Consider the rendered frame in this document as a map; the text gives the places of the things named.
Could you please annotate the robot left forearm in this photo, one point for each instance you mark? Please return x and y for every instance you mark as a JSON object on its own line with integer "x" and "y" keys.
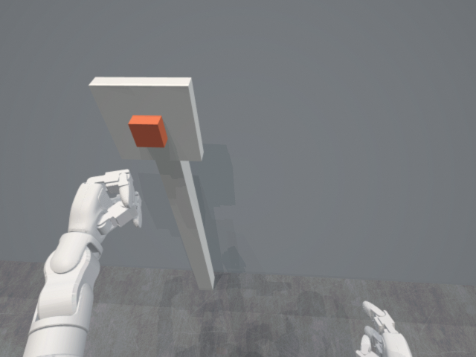
{"x": 61, "y": 321}

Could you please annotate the button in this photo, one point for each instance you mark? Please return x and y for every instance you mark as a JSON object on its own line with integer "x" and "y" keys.
{"x": 148, "y": 130}

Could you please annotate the left robot hand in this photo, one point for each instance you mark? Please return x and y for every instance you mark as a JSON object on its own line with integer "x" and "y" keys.
{"x": 92, "y": 210}

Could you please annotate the right robot hand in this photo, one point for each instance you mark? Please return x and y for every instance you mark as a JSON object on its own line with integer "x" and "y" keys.
{"x": 390, "y": 344}

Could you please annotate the panel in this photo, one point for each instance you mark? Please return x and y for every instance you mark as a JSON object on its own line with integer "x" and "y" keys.
{"x": 118, "y": 99}

